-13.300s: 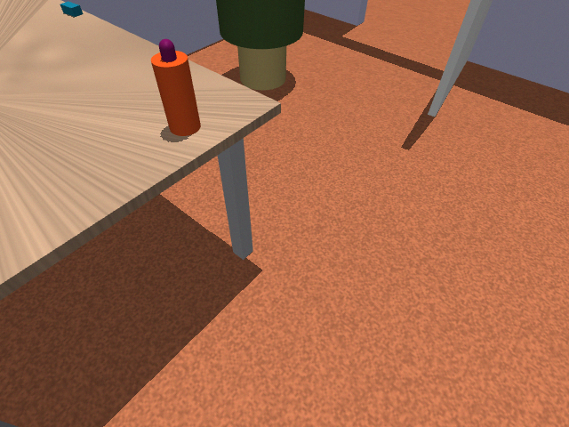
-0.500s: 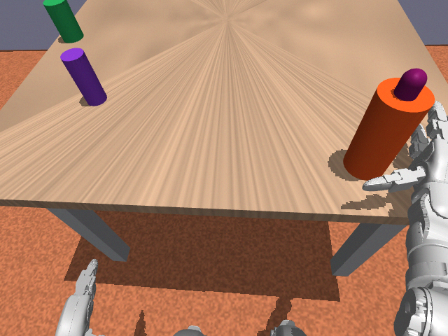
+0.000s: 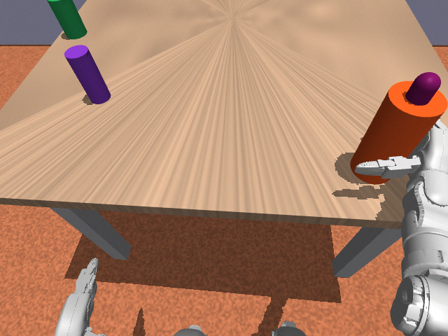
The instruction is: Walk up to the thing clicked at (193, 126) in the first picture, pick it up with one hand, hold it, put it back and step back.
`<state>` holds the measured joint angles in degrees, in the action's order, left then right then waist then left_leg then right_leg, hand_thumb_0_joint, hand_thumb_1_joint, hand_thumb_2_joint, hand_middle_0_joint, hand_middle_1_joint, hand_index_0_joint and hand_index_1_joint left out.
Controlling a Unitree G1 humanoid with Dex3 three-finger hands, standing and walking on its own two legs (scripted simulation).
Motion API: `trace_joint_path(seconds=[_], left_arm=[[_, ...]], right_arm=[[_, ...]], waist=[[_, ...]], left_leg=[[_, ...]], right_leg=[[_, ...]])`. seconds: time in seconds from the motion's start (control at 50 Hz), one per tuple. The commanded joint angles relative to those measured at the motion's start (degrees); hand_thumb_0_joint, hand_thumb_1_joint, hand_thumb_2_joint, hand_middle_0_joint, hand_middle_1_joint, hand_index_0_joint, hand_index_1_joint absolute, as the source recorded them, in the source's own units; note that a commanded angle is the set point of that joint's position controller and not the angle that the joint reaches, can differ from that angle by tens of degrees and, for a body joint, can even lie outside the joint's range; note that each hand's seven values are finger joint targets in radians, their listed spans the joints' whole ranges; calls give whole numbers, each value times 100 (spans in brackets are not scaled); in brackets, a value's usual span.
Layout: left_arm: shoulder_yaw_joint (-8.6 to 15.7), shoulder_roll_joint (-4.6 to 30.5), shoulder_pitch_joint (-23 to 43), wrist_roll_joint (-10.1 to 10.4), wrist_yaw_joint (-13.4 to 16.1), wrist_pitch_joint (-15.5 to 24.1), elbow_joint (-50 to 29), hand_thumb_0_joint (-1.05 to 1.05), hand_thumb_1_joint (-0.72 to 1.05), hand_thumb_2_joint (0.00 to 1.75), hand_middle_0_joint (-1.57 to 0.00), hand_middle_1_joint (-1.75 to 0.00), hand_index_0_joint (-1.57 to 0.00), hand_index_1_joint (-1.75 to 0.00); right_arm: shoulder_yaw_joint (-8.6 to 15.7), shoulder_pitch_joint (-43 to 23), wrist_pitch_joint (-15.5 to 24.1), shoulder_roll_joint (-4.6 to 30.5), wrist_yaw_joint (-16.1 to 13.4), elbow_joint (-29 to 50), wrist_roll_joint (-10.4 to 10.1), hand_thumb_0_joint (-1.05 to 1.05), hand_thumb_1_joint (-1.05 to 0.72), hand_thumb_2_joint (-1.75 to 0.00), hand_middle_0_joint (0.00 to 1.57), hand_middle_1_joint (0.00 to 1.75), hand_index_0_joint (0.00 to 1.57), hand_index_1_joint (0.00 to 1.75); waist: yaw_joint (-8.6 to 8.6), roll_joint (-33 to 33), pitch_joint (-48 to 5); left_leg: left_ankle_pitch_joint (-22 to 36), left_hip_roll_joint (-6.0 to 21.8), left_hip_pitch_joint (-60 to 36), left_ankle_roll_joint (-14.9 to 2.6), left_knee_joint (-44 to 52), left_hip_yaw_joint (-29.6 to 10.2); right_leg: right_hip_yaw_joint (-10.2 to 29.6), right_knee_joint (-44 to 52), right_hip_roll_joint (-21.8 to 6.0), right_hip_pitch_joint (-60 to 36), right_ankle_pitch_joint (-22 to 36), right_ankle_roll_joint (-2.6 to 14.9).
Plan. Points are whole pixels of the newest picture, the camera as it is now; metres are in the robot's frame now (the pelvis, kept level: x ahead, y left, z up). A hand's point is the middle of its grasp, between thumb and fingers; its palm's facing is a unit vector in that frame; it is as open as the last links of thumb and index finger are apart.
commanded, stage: close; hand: right
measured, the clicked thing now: (395, 130) +0.46 -0.24 +0.11
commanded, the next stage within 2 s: settle in 0.34 s
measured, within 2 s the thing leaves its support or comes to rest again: leaves its support in 1.10 s
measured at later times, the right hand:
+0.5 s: hand (392, 142) +0.45 -0.25 +0.09, palm faces +0.22 +0.98 +0.03, open 10.6 cm
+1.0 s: hand (393, 144) +0.44 -0.24 +0.09, palm faces +0.25 +0.97 -0.02, open 10.6 cm
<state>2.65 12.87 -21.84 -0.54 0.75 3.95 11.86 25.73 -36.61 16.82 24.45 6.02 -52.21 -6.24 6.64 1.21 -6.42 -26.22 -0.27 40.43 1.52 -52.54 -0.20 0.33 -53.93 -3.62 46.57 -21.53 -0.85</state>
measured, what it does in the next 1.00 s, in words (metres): stands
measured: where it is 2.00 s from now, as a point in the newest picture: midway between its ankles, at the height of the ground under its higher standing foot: outside the picture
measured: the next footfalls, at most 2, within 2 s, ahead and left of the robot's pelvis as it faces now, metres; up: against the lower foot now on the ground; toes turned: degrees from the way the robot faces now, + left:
none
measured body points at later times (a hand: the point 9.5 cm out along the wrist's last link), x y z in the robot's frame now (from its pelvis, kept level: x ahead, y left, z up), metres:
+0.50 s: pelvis +0.01 +0.00 +0.00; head +0.08 -0.03 +0.45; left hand +0.16 +0.26 -0.03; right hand +0.43 -0.30 +0.09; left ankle -0.01 +0.14 -0.68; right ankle +0.04 -0.13 -0.68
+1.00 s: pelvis +0.02 +0.00 +0.02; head +0.07 -0.02 +0.46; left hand +0.17 +0.25 -0.02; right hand +0.42 -0.29 +0.10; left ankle -0.01 +0.14 -0.68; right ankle +0.04 -0.13 -0.68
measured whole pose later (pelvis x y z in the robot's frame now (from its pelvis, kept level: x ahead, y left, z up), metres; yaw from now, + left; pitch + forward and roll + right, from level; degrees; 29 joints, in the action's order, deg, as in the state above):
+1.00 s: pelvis +0.02 +0.00 +0.02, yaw +0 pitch +11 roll +2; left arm 2.1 12.8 -20.5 0.4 1.8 1.5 13.7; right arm 23.1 -30.3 11.5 21.9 3.8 -46.2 -5.9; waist 5.2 0.5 -5.5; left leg -24.7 0.1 32.0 1.9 -45.9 -1.1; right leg -0.8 -48.0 -3.4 38.0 -20.8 -0.5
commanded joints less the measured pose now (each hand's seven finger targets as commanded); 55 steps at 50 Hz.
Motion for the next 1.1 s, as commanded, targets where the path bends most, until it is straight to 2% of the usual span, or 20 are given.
trace_joint_path(seconds=[0.0, 0.06, 0.12, 0.18, 0.22, 0.28, 0.32, 0.36, 0.44, 0.56, 0.62, 0.72, 0.82, 0.88, 0.9, 0.92, 0.98, 1.0, 1.04, 1.08], left_arm=[[522, 932, 220, 38, 91, 278, -1024, 0, -56, 5, -5, -4, -4, -4], [444, 830, 97, 40, 53, 220, -734, 0, -56, 6, -5, -4, -4, -5], [493, 938, 279, 37, 71, 208, -1058, 0, -55, 5, -4, -4, -4, -4], [125, 505, -56, 30, -1, 179, -803, 0, -55, 4, -4, -4, -4, -4], [293, 727, -58, 67, 21, 155, -978, 0, -55, 4, -4, -4, -4, -4], [405, 746, -313, 45, -14, 108, -871, 0, -54, 3, -4, -4, -5, -3], [428, 855, 15, 75, -6, 123, -1223, 0, -54, 3, -4, -4, -5, -3], [475, 799, -125, 47, -19, 81, -893, 0, -54, 3, -4, -4, -4, -3], [592, 990, 88, 61, -1, 111, -1323, 0, -55, 5, -5, -5, -5, -5], [516, 870, -394, 88, -43, -23, -1358, 0, -55, 5, -5, -5, -5, -4], [365, 725, -213, 68, -48, -25, -1338, 0, -54, 5, -5, -5, -5, -4], [592, 934, -14, 61, 18, 6, -1062, 0, -54, 5, -5, -5, -5, -4], [499, 955, 373, 90, 105, 20, -1286, 0, -55, 5, -5, -5, -5, -4], [308, 724, 143, 108, 137, 1, -668, 0, -55, 6, -5, -5, -5, -5], [406, 858, 417, 111, 167, 74, -989, 0, -55, 6, -5, -5, -5, -5], [470, 948, 371, 118, 219, 102, -1022, 0, -55, 6, -5, -5, -5, -5], [223, 545, -61, 101, 170, 114, -47, 0, -56, 6, -5, -5, -5, -5], [324, 694, 276, 120, 198, 200, -251, 0, -56, 6, -5, -5, -5, -5], [547, 1071, 480, 100, 284, 286, -505, 0, -55, 6, -5, -5, -5, -5], [405, 740, -31, 93, 229, 249, 383, 0, -55, 6, -5, -5, -5, -5]], right_arm=[[243, -2716, 367, 1631, -46, 1615, -85, 0, 27, -29, 93, 59, 92, 59], [74, -1930, 267, 1164, -37, 696, -85, 0, 19, -36, 99, 65, 98, 65], [432, -2169, 387, 1777, -32, 1043, -42, 0, 11, -51, 107, 79, 106, 79], [20, -1552, 384, 908, 150, 533, -158, 0, 1, -65, 113, 91, 113, 91], [352, -1554, 429, 1612, 180, 927, -113, 0, -5, -79, 116, 102, 117, 102], [-149, -1153, 285, 666, 296, 752, -204, 0, -16, -97, 123, 116, 124, 116], [258, -1653, 341, 1384, 223, 1483, -184, 0, -25, -105, 129, 124, 131, 125], [-126, -1476, 256, 808, 236, 924, -162, 0, -28, -111, 131, 129, 133, 130], [370, -1440, 310, 1345, 140, 851, -147, 0, -29, -128, 129, 139, 133, 139], [345, -1719, 318, 1355, 125, 1277, -180, 0, -25, -127, 130, 139, 134, 139], [268, -2082, 309, 1325, 89, 1578, -178, 0, -20, -124, 130, 138, 134, 138], [117, -2371, 255, 1494, -40, 2085, -79, 0, -18, -123, 125, 135, 130, 135], [271, -2608, 242, 1690, -177, 2516, -169, 0, -17, -126, 126, 138, 130, 138], [-22, -2420, 207, 1303, -163, 2325, -248, 0, -18, -126, 127, 138, 132, 138], [-42, -2601, 248, 1409, -178, 2611, -234, 0, -17, -128, 127, 139, 131, 139], [326, -3072, 324, 2108, -248, 3350, -236, 0, -16, -127, 126, 138, 131, 139], [-441, -2041, 71, 766, -156, 1916, -288, 0, -20, -128, 126, 139, 131, 139], [-299, -2357, 125, 936, -150, 2238, -372, 0, -16, -129, 125, 139, 130, 139], [419, -3445, 265, 2399, -256, 3741, -317, 0, -16, -128, 124, 138, 129, 139], [-220, -2439, 75, 1374, -197, 2850, -326, 0, -18, -130, 122, 139, 128, 139]], waist=[[-112, -929, -2577], [-70, -604, -1861], [-135, -516, -2208], [-67, -348, -1814], [-172, -529, -2188], [44, -425, -1947], [-114, -838, -2214], [37, -646, -1778], [-40, -298, -1947], [-129, -473, -2252], [-178, -746, -2085], [-265, -1339, -2456], [-276, -948, -2801], [-201, -931, -2231], [-177, -916, -2632], [-253, -1116, -2999], [-43, -769, -1742], [-4, -634, -1986], [-239, -1251, -3030], [-166, -1234, -2018]], left_leg=[[1732, -133, -437, -178, 748, 126], [1572, -164, -272, -193, 758, 187], [1835, -141, -495, -161, 746, 137], [1890, -139, -460, -135, 728, 145], [1983, -99, -593, -122, 744, 75], [2021, -135, -389, -113, 717, 127], [1955, -119, -333, -164, 663, 124], [1758, -135, -122, -156, 685, 160], [1964, -113, -384, -116, 677, 129], [1935, -154, -544, -141, 693, 186], [1863, -117, -511, -166, 731, 149], [1800, -130, -580, -231, 809, 165], [2026, -172, -1024, -212, 1000, 224], [1770, -191, -902, -218, 1141, 221], [1981, -177, -992, -192, 1127, 201], [2159, -153, -1167, -188, 1149, 174], [2182, -165, -869, -138, 1257, 189], [2206, -147, -938, -125, 1294, 185], [2473, -93, -1226, -143, 1266, 103], [2324, -125, -944, -151, 1319, 155]], right_leg=[[0, 642, 170, -2351, 1420, 136], [30, 731, 159, -1939, 1283, 141], [-8, 641, 162, -1998, 1510, 167], [-28, 618, 181, -1780, 1482, 190], [-60, 586, 193, -1947, 1586, 195], [-59, 607, 184, -2010, 1620, 190], [-56, 610, 173, -2193, 1749, 140], [-19, 632, 145, -1983, 1508, 151], [-22, 523, 150, -1802, 1538, 215], [-5, 690, 178, -2222, 1687, 160], [-36, 723, 187, -2190, 1627, 132], [-4, 843, 135, -2785, 1883, 53], [44, 964, 138, -3121, 2152, 84], [38, 1147, 149, -2990, 1818, 93], [22, 1080, 148, -3229, 2089, 110], [-11, 1049, 161, -3481, 2238, 117], [-47, 1120, 205, -3014, 2102, 169], [-37, 1122, 195, -3057, 2058, 186], [-79, 1067, 206, -3685, 2413, 172], [-76, 1151, 210, -3452, 2342, 154]])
